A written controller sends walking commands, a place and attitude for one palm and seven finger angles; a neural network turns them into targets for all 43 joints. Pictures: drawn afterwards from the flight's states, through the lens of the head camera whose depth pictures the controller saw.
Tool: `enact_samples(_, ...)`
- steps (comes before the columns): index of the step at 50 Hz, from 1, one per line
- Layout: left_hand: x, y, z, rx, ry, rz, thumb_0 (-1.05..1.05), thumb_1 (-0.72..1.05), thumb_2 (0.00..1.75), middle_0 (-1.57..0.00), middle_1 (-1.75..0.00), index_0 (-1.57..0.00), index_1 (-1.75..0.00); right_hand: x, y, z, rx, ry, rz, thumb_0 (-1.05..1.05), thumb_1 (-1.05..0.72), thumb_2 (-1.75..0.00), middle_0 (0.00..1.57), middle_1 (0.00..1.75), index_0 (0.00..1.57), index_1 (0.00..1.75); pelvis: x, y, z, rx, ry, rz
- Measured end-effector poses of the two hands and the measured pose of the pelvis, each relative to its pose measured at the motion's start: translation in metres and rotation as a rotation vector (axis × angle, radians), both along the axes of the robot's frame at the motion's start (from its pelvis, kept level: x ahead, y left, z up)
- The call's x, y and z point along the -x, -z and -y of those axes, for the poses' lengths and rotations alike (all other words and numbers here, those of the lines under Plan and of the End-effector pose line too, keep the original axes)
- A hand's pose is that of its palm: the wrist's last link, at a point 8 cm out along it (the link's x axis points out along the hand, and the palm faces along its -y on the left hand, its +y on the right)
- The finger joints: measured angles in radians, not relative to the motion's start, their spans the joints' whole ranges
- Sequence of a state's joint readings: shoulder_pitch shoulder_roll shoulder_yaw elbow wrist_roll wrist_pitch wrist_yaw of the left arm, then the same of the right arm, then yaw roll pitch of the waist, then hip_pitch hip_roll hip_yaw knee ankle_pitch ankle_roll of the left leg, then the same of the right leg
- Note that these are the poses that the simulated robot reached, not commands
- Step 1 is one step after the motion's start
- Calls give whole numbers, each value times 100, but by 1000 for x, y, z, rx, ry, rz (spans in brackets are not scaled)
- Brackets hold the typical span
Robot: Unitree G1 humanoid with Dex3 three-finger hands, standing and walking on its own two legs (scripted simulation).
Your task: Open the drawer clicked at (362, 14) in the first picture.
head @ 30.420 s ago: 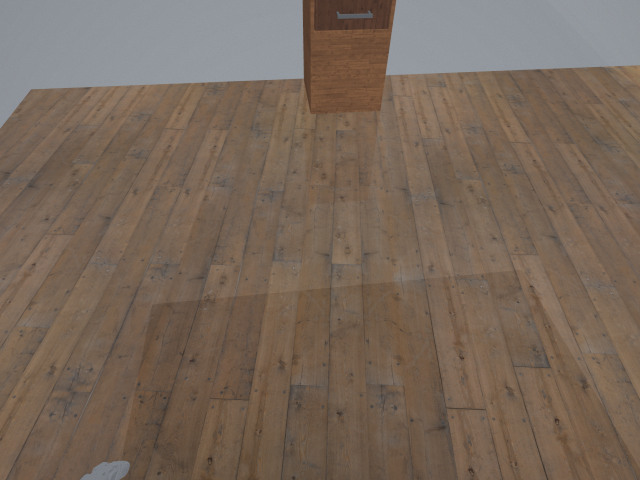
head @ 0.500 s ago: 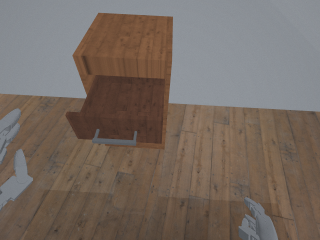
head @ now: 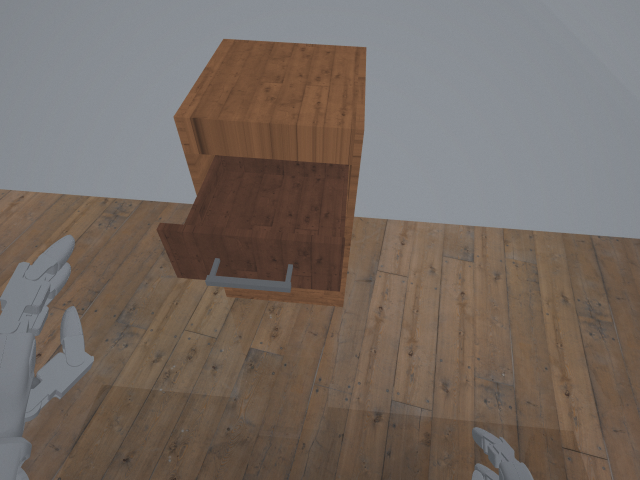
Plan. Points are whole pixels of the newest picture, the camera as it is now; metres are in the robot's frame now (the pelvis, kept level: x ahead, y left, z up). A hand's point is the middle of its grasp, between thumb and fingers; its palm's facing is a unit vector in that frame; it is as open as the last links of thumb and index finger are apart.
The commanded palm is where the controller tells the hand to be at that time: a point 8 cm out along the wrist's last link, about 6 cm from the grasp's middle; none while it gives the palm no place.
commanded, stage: let the arm hang, fingers relaxed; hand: left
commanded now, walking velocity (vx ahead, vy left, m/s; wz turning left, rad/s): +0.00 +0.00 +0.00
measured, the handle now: (250, 275) +0.54 +0.17 -0.20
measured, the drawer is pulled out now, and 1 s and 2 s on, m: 0.26 0.26 0.26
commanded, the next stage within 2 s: look to check the result in 1.06 s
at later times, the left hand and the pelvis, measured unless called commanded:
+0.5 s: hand out of the picture -0.03 +0.19 -0.16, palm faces +0.03 -0.98 -0.21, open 7.2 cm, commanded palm none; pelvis +0.01 +0.01 +0.01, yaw -1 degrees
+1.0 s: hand out of the picture -0.01 +0.15 -0.17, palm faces +0.03 -0.99 -0.15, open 7.3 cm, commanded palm none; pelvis +0.01 +0.00 +0.01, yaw -1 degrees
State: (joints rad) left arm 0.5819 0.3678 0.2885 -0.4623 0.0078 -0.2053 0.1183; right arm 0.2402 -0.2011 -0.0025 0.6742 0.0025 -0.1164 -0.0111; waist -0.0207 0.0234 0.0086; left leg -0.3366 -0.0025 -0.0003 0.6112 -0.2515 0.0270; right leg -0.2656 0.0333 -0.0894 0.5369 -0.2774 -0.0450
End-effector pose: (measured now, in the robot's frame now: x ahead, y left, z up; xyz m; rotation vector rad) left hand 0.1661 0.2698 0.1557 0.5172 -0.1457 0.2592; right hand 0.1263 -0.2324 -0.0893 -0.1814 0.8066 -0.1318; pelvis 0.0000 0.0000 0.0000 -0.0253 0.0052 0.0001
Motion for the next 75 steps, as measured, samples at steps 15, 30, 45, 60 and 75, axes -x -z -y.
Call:
enact_samples(15,122,296,45,530,-281,-1337,-4,102,90,-21,-30,-20,-30,78,29,-5,24,59,-455,1,-92,-90,20,30,20,30,-7,-8,0,-13,1,33)
enact_samples(30,204,285,37,484,-376,-1585,0,92,90,-20,-30,-20,-30,144,46,-29,-60,102,-648,0,-91,-90,20,30,20,30,-6,-13,-7,-17,12,50)
enact_samples(45,177,292,66,524,-295,-1515,0,91,90,-20,-30,-20,-30,159,50,-48,-117,133,-651,0,-91,-90,20,30,20,30,-4,-12,-5,-22,21,52)
enact_samples(60,185,291,67,524,-322,-1541,0,91,90,-20,-30,-20,-30,163,48,-39,-102,151,-670,0,-91,-90,20,30,20,30,-9,-13,-1,-23,25,46)
enact_samples(75,183,290,76,530,-326,-1553,0,91,90,-20,-30,-20,-30,148,49,-34,-106,141,-661,0,-91,-90,20,30,20,30,-16,-13,6,-25,25,42)
